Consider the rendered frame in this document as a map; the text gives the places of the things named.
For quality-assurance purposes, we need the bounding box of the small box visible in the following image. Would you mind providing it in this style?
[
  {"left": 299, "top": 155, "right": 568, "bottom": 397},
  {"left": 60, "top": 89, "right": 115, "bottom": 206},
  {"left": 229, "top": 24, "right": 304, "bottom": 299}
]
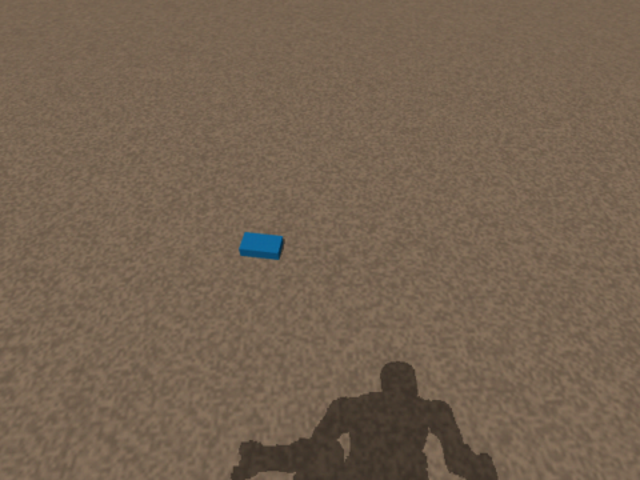
[{"left": 239, "top": 232, "right": 283, "bottom": 260}]

